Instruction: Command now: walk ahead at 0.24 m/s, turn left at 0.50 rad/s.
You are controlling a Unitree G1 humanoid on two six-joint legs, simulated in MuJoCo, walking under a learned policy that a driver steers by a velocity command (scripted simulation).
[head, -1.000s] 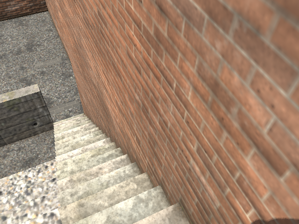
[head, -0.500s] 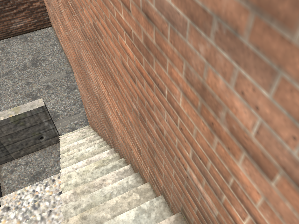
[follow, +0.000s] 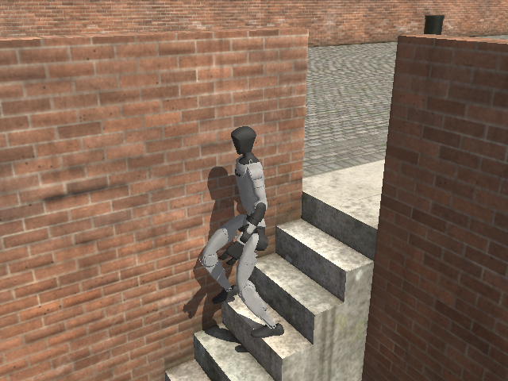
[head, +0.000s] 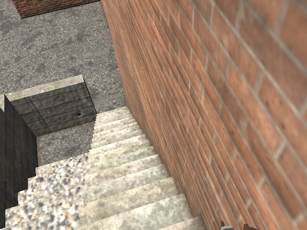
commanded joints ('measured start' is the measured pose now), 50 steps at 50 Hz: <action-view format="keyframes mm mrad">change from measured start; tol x64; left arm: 1 714 219 77 201 40 46 -13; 25 -263 263 86 -408 -90 -14 87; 50 177 64 24 -117 -45 170 95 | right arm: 1 -543 -129 -18 -247 -10 -1 12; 18 -668 -89 20 -699 94 44 79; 24 291 -394 -48 -317 38 -113 136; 31 -517 -25 69 -413 -21 -15 123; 50 -169 15 89 -322 17 -170 67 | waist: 1 380 188 -101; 4 37 -619 127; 11 291 143 25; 14 -50 -792 207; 27 73 698 -82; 50 22 110 -100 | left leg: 1 -551 -67 87 268 77 5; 13 -906 -98 -121 1830 -61 27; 22 150 -149 437 1019 -567 3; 25 -79 119 -1270 -501 -1085 378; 33 -555 30 -167 -69 -92 120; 50 145 189 -361 -327 335 108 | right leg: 1 823 14 -55 -328 325 -22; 5 101 -317 847 -1202 -465 -101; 9 706 -85 -76 -693 614 -81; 14 337 -627 812 -1237 -633 -300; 23 -95 -25 -189 -585 -419 -106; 26 -1006 374 694 62 -545 -301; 32 -72 432 216 692 -45 -12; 50 -55 210 386 174 -80 -43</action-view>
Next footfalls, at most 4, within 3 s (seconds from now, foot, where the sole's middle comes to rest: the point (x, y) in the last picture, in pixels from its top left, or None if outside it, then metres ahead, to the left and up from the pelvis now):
0.04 right None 0.15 -0.18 -0.76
0.22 right None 0.28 -0.14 -0.95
0.46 left None -0.03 0.20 -0.73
1.24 right None -0.02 0.00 -0.73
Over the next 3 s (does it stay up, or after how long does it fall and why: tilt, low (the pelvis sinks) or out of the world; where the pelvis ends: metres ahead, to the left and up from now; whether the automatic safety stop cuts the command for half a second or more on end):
stays up -0.03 0.14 0.04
